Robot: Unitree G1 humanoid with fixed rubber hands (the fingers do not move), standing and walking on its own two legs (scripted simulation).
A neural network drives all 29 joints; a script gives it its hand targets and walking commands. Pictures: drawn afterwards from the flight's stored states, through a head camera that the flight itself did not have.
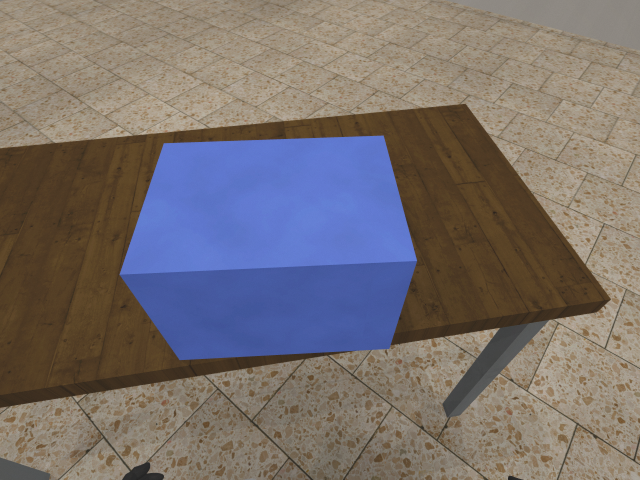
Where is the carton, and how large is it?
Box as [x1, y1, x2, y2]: [120, 136, 416, 359]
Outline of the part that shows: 383,136 186,142 163,144 120,275 179,359 378,349 389,347 416,259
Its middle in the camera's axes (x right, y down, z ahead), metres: -0.06 +0.02 +0.53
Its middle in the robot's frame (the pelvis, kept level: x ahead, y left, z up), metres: +0.39 +0.06 +0.06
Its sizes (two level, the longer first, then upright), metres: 0.293 0.210 0.209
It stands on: a table, 0.71 m high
